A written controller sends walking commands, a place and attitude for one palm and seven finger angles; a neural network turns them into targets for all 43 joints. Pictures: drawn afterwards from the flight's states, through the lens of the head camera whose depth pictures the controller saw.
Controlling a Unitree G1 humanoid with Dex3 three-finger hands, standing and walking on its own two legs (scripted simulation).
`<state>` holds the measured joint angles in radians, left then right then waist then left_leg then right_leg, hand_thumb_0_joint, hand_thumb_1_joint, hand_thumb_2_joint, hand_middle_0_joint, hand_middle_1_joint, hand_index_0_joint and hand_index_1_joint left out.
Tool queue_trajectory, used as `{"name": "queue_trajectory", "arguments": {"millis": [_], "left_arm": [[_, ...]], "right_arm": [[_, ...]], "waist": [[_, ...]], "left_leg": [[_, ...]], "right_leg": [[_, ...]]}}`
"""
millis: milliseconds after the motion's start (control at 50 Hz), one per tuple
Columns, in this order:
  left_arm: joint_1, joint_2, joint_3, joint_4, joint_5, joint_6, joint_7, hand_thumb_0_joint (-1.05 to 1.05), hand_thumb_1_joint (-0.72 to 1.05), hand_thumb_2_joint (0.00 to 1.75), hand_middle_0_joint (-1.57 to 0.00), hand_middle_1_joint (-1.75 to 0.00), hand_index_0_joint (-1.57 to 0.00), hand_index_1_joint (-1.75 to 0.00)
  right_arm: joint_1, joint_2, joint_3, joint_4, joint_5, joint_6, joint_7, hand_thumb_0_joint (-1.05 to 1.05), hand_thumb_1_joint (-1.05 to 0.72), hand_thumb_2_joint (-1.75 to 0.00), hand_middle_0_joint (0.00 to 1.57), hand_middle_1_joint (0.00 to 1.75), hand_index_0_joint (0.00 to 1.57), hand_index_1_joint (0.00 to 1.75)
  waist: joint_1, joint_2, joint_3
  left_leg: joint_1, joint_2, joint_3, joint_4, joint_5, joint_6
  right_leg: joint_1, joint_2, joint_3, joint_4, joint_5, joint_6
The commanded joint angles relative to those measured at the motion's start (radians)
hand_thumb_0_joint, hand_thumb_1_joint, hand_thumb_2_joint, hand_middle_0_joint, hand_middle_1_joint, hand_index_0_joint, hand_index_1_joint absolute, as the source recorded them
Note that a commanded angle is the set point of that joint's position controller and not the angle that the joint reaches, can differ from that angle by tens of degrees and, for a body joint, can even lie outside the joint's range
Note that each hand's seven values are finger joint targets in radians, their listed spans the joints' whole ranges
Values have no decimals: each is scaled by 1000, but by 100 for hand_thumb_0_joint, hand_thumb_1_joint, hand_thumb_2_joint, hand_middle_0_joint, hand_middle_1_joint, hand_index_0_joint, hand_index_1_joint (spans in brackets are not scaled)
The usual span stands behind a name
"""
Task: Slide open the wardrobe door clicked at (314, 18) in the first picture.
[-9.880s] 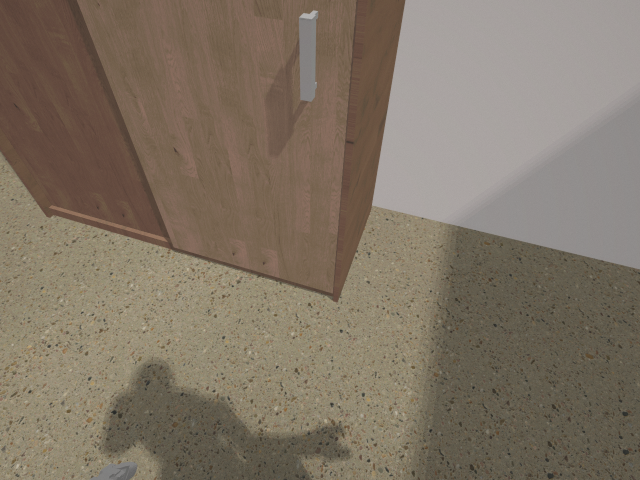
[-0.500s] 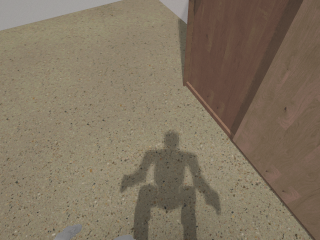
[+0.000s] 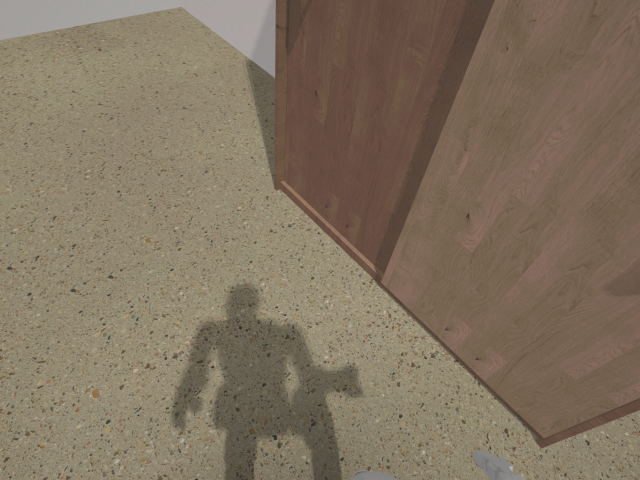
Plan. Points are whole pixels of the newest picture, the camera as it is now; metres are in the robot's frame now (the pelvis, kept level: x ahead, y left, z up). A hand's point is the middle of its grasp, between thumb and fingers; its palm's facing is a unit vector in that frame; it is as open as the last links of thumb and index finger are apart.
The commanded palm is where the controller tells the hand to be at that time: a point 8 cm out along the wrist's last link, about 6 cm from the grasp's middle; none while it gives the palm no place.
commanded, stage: turn to face it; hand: right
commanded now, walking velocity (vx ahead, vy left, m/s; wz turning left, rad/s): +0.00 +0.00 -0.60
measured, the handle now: out of the picture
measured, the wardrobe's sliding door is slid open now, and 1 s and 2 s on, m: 0.00 0.00 0.00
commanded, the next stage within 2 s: take the last steps up to it in 1.16 s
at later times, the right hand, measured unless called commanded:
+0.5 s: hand out of the picture -0.03 -0.28 -0.17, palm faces +0.34 +0.90 -0.26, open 7.4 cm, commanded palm none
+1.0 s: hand out of the picture -0.04 -0.20 -0.13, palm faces +0.55 +0.77 -0.31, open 7.4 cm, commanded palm none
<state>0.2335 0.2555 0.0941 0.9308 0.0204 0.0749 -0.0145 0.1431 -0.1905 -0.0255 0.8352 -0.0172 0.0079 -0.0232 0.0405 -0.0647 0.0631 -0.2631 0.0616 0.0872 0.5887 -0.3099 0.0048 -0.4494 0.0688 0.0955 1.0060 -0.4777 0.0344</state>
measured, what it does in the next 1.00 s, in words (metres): steps on the spot, turning right: right foot, then left foot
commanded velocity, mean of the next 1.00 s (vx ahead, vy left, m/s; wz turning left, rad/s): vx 0.00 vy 0.00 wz -0.55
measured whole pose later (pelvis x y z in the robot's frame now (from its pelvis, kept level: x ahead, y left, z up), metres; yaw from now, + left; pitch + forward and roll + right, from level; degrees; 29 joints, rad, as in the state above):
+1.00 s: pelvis -0.01 +0.03 +0.01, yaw -36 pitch -2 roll -3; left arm 0.24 0.27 0.11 0.94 0.03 0.09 -0.03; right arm 0.19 -0.18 -0.03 0.87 -0.02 0.03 -0.03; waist 0.04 -0.05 0.06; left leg -0.22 0.08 0.11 0.52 -0.27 0.02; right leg -0.51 0.03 0.05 1.18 -0.37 0.05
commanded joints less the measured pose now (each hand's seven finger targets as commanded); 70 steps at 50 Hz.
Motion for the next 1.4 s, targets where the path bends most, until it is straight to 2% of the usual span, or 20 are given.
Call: {"name": "queue_trajectory", "arguments": {"millis": [0, 200, 280, 320, 340, 440, 640, 760, 780, 800, 820, 860, 940, 1100, 1200, 1220, 1260, 1280, 1320, 1380], "left_arm": [[-12, 84, 24, -73, 4, -15, -15, 0, 90, 90, -20, -30, -20, -30], [-124, 50, -7, -103, -10, -27, -20, 0, 90, 90, -20, -30, -20, -30], [8, 99, 3, -75, -7, -51, -15, 0, 90, 90, -20, -30, -20, -30], [119, 291, 48, -60, -6, -61, -1, 0, 90, 90, -20, -30, -20, -30], [149, 283, 42, -40, -4, -54, 5, 0, 90, 90, -20, -30, -20, -30], [-43, 170, 2, -89, 2, -64, 25, 0, 90, 90, -20, -30, -20, -30], [23, 180, 21, -79, 6, -54, 22, 0, 90, 90, -20, -30, -20, -30], [-59, 157, 27, -110, 0, -42, 18, 0, 90, 90, -20, -30, -20, -30], [-46, 108, 23, -115, -10, -43, 13, 0, 90, 90, -20, -30, -20, -30], [-37, 42, 12, -137, -14, -44, 10, 0, 90, 90, -20, -30, -20, -30], [-60, 103, 26, -138, -2, -37, 12, 0, 90, 90, -20, -30, -20, -30], [-29, 95, 33, -92, 6, -12, 0, 0, 90, 90, -20, -30, -20, -30], [29, 70, 18, -50, 7, -9, -12, 0, 90, 90, -20, -30, -20, -30], [-110, 38, -12, -63, -7, -23, -4, 0, 90, 90, -20, -30, -20, -30], [-5, 35, -26, -22, -17, -48, 8, 0, 90, 90, -20, -30, -20, -30], [29, 62, -22, -10, -15, -58, 8, 0, 90, 90, -20, -30, -20, -30], [55, 213, 5, -8, -3, -65, 21, 0, 90, 90, -20, -30, -20, -30], [52, 200, -2, -2, 4, -58, 23, 0, 90, 90, -20, -30, -20, -30], [8, 144, -17, 5, 8, -72, 39, 0, 90, 90, -20, -30, -20, -30], [9, 102, -31, 15, 3, -88, 40, 0, 90, 90, -20, -30, -20, -30]], "right_arm": [[-31, -184, -53, -71, -3, -17, -15, 0, -90, -90, 20, 30, 20, 30], [112, -252, -77, -10, -16, -4, -7, 0, -90, -90, 20, 30, 20, 30], [92, -248, -83, -6, 1, 10, -1, 0, -90, -90, 20, 30, 20, 30], [43, -129, -52, -72, 8, 20, 5, 0, -90, -90, 20, 30, 20, 30], [2, -162, -53, -76, 1, 29, 1, 0, -90, -90, 20, 30, 20, 30], [19, -160, -65, -9, 1, 28, 14, 0, -90, -90, 20, 30, 20, 30], [-66, -139, -53, -55, 9, 21, 2, 0, -90, -90, 20, 30, 20, 30], [83, -153, -60, -29, 18, 1, -6, 0, -90, -90, 20, 30, 20, 30], [121, -206, -71, -23, 8, -11, -11, 0, -90, -90, 20, 30, 20, 30], [128, -309, -90, -29, -10, -18, -17, 0, -90, -90, 20, 30, 20, 30], [108, -307, -83, -42, -3, -9, -20, 0, -90, -90, 20, 30, 20, 30], [-27, -229, -72, -67, -1, -8, -19, 0, -90, -90, 20, 30, 20, 30], [-21, -172, -50, -57, -2, -17, -12, 0, -90, -90, 20, 30, 20, 30], [164, -219, -67, 33, -17, -16, -9, 0, -90, -90, 20, 30, 20, 30], [125, -232, -73, 64, -9, -8, -7, 0, -90, -90, 20, 30, 20, 30], [121, -210, -68, 61, 2, -1, -6, 0, -90, -90, 20, 30, 20, 30], [116, -94, -34, 31, 9, 13, -3, 0, -90, -90, 20, 30, 20, 30], [85, -117, -36, 38, 5, 18, -3, 0, -90, -90, 20, 30, 20, 30], [63, -113, -39, 76, -8, 21, 10, 0, -90, -90, 20, 30, 20, 30], [90, -108, -33, 116, -13, 5, 34, 0, -90, -90, 20, 30, 20, 30]], "waist": [[-6, 228, -13], [-87, 300, -63], [-13, 175, -160], [50, -297, -182], [60, -177, -191], [-19, -111, -86], [13, -90, -110], [-68, -73, -147], [-85, 62, -174], [-95, 381, -156], [-91, 297, -120], [-26, 249, -18], [-6, 257, -11], [-97, 273, -56], [-39, 263, -130], [-17, 167, -149], [0, -250, -134], [11, -156, -116], [-3, -193, -42], [-15, -111, 33]], "left_leg": [[30, 275, -152, -287, 195, 94], [161, 314, -7, -182, 423, 110], [71, 287, 92, 65, 383, 10], [-350, 72, 69, 455, -397, -114], [-338, 88, -22, 546, -362, -90], [-303, 67, -70, 586, -92, -99], [-244, 3, -94, 329, -134, -107], [144, -40, -69, -126, 68, -80], [297, 86, -179, -266, 79, -51], [348, 374, -475, -336, 112, 65], [164, 458, -485, -338, 129, 145], [-40, 340, -355, -380, -89, 116], [21, 223, -114, -306, 130, 72], [165, 280, -109, -236, 397, 131], [113, 266, -50, -103, 460, 77], [42, 226, 1, -11, 382, 27], [-267, 46, 32, 284, -296, -77], [-227, 57, -25, 368, -291, -57], [-308, 55, -48, 468, -187, -61], [-324, 47, -39, 484, -75, -56]], "right_leg": [[-118, -92, -40, 247, 78, 28], [16, -96, -186, -204, 19, 35], [297, -91, -182, -562, 304, 7], [496, -477, 327, -651, 914, -178], [473, -503, 281, -618, 906, -237], [294, -295, 138, -656, 649, -165], [333, -286, 291, -638, 623, -212], [105, -190, 311, -529, 536, -141], [-29, -118, 246, -422, 339, -79], [-204, 37, 24, -166, -40, 10], [-163, -6, 28, 34, -121, 5], [-113, -49, 31, 209, 7, 1], [-105, -70, -45, 231, 141, 31], [-1, -84, -125, -152, 6, 36], [246, -65, -166, -501, 178, 11], [360, -91, -137, -629, 308, -2], [460, -444, 255, -710, 701, -159], [384, -463, 219, -710, 564, -214], [345, -385, 199, -779, 251, -199], [316, -319, 136, -812, 147, -183]]}}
